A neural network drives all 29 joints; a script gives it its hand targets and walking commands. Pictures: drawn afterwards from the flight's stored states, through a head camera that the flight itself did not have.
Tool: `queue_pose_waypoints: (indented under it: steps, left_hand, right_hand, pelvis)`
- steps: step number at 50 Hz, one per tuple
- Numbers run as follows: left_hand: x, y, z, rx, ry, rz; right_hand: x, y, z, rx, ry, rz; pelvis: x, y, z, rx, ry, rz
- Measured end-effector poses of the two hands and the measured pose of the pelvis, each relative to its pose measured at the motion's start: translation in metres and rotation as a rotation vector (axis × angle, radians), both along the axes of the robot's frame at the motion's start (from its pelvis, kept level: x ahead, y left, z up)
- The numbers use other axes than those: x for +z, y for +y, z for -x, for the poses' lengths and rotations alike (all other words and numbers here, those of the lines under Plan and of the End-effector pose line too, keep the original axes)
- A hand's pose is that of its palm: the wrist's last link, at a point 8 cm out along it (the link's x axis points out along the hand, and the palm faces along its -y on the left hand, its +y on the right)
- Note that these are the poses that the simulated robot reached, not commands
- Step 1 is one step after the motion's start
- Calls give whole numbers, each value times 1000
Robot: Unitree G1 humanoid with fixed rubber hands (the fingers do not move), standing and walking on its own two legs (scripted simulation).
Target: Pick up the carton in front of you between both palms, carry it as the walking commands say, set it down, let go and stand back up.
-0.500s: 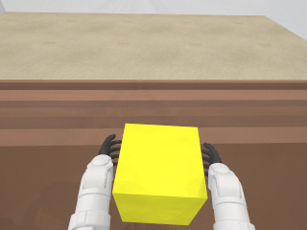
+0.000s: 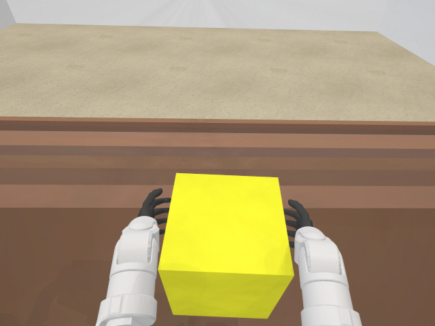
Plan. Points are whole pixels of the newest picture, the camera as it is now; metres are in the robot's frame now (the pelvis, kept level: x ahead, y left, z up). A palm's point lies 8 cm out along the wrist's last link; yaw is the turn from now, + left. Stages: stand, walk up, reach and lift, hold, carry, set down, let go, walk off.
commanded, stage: hold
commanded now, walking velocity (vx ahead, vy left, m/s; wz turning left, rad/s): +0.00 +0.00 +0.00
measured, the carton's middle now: (223, 248) +0.30 +0.01 -0.03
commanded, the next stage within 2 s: carry in 0.88 s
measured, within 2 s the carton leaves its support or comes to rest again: neither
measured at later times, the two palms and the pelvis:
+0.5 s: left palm (147, 222) +0.30 +0.16 +0.05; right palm (301, 234) +0.29 -0.14 +0.05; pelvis +0.01 +0.01 +0.00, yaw +0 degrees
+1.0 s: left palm (147, 220) +0.30 +0.15 +0.06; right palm (303, 232) +0.29 -0.14 +0.05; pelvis +0.01 +0.00 +0.00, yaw +0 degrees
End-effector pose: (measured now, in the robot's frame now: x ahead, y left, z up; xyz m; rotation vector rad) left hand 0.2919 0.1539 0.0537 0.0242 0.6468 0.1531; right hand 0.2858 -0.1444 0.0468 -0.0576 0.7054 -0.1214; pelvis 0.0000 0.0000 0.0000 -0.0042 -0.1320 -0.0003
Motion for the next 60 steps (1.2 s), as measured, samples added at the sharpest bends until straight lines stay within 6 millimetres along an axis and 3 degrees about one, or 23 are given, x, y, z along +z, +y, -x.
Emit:
queue_pose_waypoints:
  steps: [22, 48, 55, 60]
  left_hand:
    - [0, 3, -8, -15, 4, -5]
    - [3, -1, -5, -11, -15, -9]
    - [17, 13, -18, 25, -77, 30]
    - [29, 26, -31, 42, -96, 57]
  right_hand:
    - [0, 3, -4, 0, 1, 15]
    - [3, -1, -3, -6, -24, 4]
    - [18, 12, -21, -13, -86, -20]
    - [34, 25, -37, -16, -104, -27]
  pelvis:
    - [3, 5, -10, -7, 15, -1]
    - [0, 1, -6, -3, 53, -2]
    - [-7, 10, -19, 28, 141, -5]
    - [-7, 20, -49, -11, 179, -1]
